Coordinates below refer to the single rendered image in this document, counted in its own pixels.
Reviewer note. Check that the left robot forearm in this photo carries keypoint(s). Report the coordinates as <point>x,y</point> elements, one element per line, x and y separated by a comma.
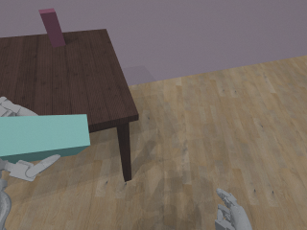
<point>5,203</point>

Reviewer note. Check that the left robot hand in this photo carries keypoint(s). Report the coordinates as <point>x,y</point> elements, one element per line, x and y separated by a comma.
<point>22,169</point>

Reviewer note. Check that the table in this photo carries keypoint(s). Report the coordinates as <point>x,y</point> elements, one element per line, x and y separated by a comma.
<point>83,76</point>

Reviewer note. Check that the sponge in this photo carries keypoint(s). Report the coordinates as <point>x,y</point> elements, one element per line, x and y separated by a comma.
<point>34,138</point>

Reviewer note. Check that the right robot hand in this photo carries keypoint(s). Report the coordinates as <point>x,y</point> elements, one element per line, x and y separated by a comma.
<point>235,216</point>

